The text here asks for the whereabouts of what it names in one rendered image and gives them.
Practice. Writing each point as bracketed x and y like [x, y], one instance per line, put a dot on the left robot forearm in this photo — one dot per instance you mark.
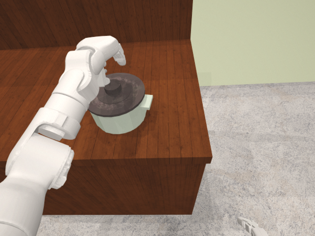
[63, 112]

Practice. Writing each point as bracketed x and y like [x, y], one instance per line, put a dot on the table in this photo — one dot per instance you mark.
[155, 169]

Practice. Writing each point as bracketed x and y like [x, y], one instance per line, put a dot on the robot left hand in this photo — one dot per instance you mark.
[109, 47]

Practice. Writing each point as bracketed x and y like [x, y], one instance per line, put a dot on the lid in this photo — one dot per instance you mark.
[131, 95]

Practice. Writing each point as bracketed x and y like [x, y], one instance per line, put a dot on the pot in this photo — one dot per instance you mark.
[127, 122]

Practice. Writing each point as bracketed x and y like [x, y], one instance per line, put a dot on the robot right hand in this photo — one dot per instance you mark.
[251, 227]

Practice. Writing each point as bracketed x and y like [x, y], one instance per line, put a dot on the knob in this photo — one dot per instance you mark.
[113, 88]

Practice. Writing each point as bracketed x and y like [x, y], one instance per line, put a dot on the robot left upper arm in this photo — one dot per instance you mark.
[42, 164]

